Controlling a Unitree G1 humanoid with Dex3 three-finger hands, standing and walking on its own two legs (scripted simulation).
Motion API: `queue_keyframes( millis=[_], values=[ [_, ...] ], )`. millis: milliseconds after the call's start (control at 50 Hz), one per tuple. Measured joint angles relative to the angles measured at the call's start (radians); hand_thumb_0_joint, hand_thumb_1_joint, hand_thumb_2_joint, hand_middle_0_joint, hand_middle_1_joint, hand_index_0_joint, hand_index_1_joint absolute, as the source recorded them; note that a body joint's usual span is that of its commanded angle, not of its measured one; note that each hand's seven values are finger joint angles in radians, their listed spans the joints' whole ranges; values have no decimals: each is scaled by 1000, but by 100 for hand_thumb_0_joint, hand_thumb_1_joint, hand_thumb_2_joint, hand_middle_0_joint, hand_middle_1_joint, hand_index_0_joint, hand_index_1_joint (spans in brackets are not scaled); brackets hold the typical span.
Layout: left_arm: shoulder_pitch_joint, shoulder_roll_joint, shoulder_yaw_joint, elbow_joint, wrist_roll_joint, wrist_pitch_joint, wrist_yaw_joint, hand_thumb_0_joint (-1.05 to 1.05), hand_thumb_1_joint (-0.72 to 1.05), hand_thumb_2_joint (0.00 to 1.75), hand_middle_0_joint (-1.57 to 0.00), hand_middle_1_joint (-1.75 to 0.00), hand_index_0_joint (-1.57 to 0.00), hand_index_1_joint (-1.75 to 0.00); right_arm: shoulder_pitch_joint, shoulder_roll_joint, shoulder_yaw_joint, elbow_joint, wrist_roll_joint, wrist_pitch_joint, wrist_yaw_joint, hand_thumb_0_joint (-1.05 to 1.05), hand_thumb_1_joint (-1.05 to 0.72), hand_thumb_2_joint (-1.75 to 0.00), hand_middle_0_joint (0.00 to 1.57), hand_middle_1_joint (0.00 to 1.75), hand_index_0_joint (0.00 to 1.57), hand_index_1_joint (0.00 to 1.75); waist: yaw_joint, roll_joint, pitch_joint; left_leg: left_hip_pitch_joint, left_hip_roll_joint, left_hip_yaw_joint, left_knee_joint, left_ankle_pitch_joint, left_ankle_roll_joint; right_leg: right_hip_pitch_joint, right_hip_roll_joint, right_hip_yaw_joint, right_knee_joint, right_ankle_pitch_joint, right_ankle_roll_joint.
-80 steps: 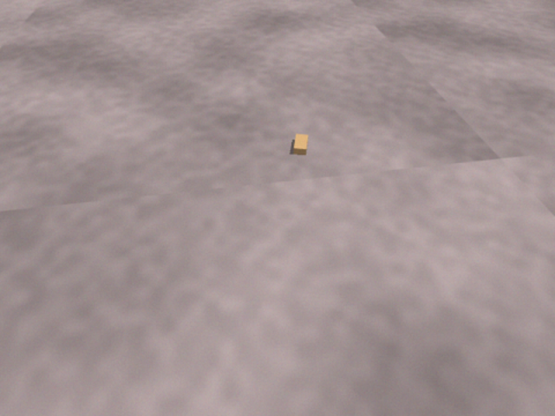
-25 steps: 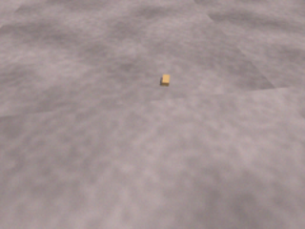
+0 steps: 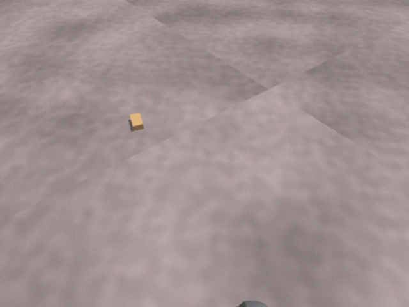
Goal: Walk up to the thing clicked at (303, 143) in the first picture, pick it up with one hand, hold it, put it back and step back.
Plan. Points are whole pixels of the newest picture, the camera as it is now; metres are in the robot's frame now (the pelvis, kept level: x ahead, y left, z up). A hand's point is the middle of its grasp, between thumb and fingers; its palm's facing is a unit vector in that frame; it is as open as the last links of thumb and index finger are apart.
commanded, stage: walk up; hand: left
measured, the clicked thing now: (136, 121) +1.54 +0.42 -0.76
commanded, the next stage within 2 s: none
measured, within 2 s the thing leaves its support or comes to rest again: neither
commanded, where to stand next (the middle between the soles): +1.15 +0.71 m, yaw -72 degrees
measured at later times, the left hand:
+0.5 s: hand (72, 214) +0.42 +0.35 -0.15, palm faces -0.36 -0.80 -0.48, open 7.4 cm
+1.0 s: hand (78, 131) +0.76 +0.42 -0.14, palm faces -0.49 -0.63 -0.60, open 7.4 cm
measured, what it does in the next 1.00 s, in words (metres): walks ahead, turning right: right foot, then left foot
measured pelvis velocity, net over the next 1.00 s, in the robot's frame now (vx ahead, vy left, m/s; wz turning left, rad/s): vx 0.51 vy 0.20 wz -0.61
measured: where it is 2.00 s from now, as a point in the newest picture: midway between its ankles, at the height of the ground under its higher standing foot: (123, 193)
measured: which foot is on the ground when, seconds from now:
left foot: down 0.00-0.20, up 0.22-0.54, down 0.56-0.94, up 0.96-1.00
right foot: up 0.00-0.16, down 0.18-0.56, up 0.58-0.92, down 0.94-1.00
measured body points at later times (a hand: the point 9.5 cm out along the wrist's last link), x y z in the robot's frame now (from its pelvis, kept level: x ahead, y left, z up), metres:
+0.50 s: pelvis +0.28 +0.10 -0.03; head +0.28 +0.07 +0.42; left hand +0.44 +0.39 -0.12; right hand +0.30 -0.25 -0.13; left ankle +0.47 +0.23 -0.72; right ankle +0.18 -0.10 -0.74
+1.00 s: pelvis +0.51 +0.20 -0.04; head +0.51 +0.16 +0.40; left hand +0.78 +0.45 -0.10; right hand +0.36 -0.09 -0.17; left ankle +0.51 +0.27 -0.71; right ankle +0.49 +0.09 -0.75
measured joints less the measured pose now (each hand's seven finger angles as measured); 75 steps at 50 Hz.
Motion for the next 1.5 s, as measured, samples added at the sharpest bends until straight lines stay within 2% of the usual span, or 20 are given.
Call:
queue_keyframes(
  millis=[140, 200, 260, 300, 420, 520, 600, 680, 760, 900, 940, 960, 1000, 1040, 1140, 1240, 1300, 1340, 1400, 1500],
  values=[
    [-67, 4, 2, -47, -9, 4, -3, 1, 90, 90, -20, -30, -20, -30, 76, -32, -18, -20, -5, 22, 3, 0, -90, -90, 21, 30, 20, 30, -52, 32, 25, 153, -38, 120, 5, -140, 6, 16, -37, -54, -235, 112, -27],
    [-98, -9, 5, -94, -12, -23, 12, 1, 90, 90, -20, -30, -20, -30, 96, -35, -25, -22, -11, 38, -7, 1, -90, -90, 21, 30, 20, 30, -50, 72, 50, 111, 5, 142, 256, -258, -11, 73, 3, -91, -286, 154, -50],
    [-96, -33, -1, -165, -5, -45, 48, 0, 90, 90, -20, -30, -20, -30, 88, -11, -6, -26, -1, 60, -13, 1, -91, -90, 21, 30, 20, 30, -22, 86, 70, -117, -13, -15, 767, -242, -67, 90, 21, -77, -208, 64, -47],
    [-66, -59, -16, -186, -9, -46, 70, 0, 90, 90, -20, -30, -20, -30, 67, -4, 9, -35, 2, 62, -5, 1, -91, -90, 21, 30, 20, 30, -3, 95, 70, -253, 2, -82, 907, -179, -73, 143, 33, -57, -236, 46, -37],
    [54, -112, -57, -150, 1, -62, 75, 0, 90, 90, -20, -30, -21, -30, -39, -21, 12, -146, -10, 50, 42, 1, -91, -90, 21, 30, 20, 30, 22, 114, 70, -499, 123, -168, 656, -12, -50, 267, 24, 62, -329, 24, 28],
    [110, -95, -56, -128, 24, -63, 78, 1, 89, 90, -21, -30, -21, -30, -73, -56, -15, -191, -8, 52, 64, 0, -91, -90, 21, 30, 20, 30, 48, 101, 49, -501, 142, -130, 446, 102, -45, 298, -29, 168, -304, -63, 47],
    [86, -21, -21, -99, 33, -26, 111, 1, 89, 90, -21, -30, -21, -30, -55, -42, -35, -208, -6, 26, 34, 0, -91, -90, 21, 30, 20, 30, 29, 19, 58, -477, 87, -43, 518, 1, -69, 168, -68, 239, 44, -196, -28],
    [32, 18, -4, -82, 8, -19, 123, 1, 90, 90, -20, -30, -21, -30, -21, 15, -17, -160, 0, 50, 3, 0, -91, -90, 21, 30, 20, 30, 9, -25, 77, -405, 73, 26, 444, -7, -30, -17, -11, 99, 327, -85, -66],
    [50, 19, -2, -82, 2, -27, 106, 1, 90, 90, -20, -30, -20, -30, 38, 27, -6, -145, -14, 56, -7, 0, -91, -90, 21, 30, 20, 30, -22, -27, 66, -302, 45, 99, 316, 2, 13, -60, -4, -37, 191, -64, -44],
    [76, -40, -11, -85, 6, -11, 107, 0, 90, 90, -20, -30, -20, -30, 98, -12, -30, -143, -35, 77, -20, 0, -90, -90, 21, 30, 20, 30, -58, 40, 44, -192, -7, 208, 278, -84, 66, 3, 2, -81, -92, 2, -52],
    [91, -38, -7, -109, 8, -21, 110, 0, 90, 90, -20, -30, -21, -30, 104, -11, -29, -143, -33, 91, -19, 1, -90, -90, 21, 30, 20, 30, -51, 52, 35, -206, -7, 226, 363, -145, 52, 80, 6, -82, -219, 58, -73],
    [92, -39, 0, -124, 11, -29, 117, 0, 90, 90, -20, -30, -21, -30, 97, -9, -28, -139, -33, 96, -22, 1, -90, -90, 21, 30, 20, 30, -34, 68, 40, -240, 5, 199, 461, -178, 9, 87, 19, -78, -214, 41, -68],
    [87, -39, 1, -154, 9, -31, 133, 0, 90, 90, -20, -30, -21, -30, 75, 0, -21, -135, -35, 114, -28, 1, -90, -90, 21, 30, 20, 30, -8, 98, 57, -349, 0, 74, 715, -233, -77, 81, 34, -79, -161, 2, -62],
    [82, -45, -4, -164, 1, -32, 149, 0, 90, 90, -20, -30, -21, -30, 45, 4, -14, -136, -31, 124, -27, 1, -91, -90, 21, 30, 20, 30, 17, 114, 67, -443, 8, -16, 893, -214, -104, 96, 32, -66, -154, -11, -56],
    [110, -60, -20, -168, 29, -41, 147, 0, 90, 90, -21, -30, -21, -30, -34, -18, -9, -170, -18, 114, -1, 1, -91, -90, 21, 30, 20, 30, 43, 126, 67, -539, 102, -140, 848, -110, -71, 126, -9, 3, -173, -18, 1],
    [136, -38, -14, -179, 56, -48, 135, 0, 89, 90, -21, -30, -21, -30, -84, -57, -35, -197, -15, 108, 17, 0, -91, -90, 21, 30, 20, 30, 66, 103, 51, -492, 142, -144, 655, -124, -40, 84, -77, 103, -111, -73, 13],
    [124, -2, -1, -166, 53, -34, 141, 0, 89, 90, -21, -30, -21, -30, -96, -59, -59, -206, -25, 85, 7, 0, -91, -90, 21, 30, 20, 30, 64, 42, 66, -439, 89, -73, 611, -177, -88, 25, -138, 201, -1, -99, -23],
    [90, 4, 4, -131, 39, -14, 163, 1, 89, 90, -21, -30, -21, -30, -85, -47, -52, -211, -24, 67, -7, 0, -91, -90, 21, 30, 20, 30, 55, 39, 81, -438, 84, -45, 644, -200, -82, -39, -75, 237, 171, -187, -53],
    [50, 9, 1, -106, 11, -17, 172, 1, 90, 90, -20, -30, -21, -30, -55, -2, -33, -203, -24, 67, -29, 0, -91, -90, 21, 30, 20, 30, 29, 24, 100, -391, 71, -9, 581, -181, -48, -115, 1, 161, 317, -175, -58],
    [44, -21, -9, -140, -9, -37, 152, 1, 90, 90, -20, -30, -20, -30, 3, 24, -16, -206, -34, 84, -44, 0, -90, -90, 21, 30, 20, 30, -17, 30, 122, -306, 37, 60, 468, -153, 10, -105, 38, -40, 134, -115, -47]
  ],
)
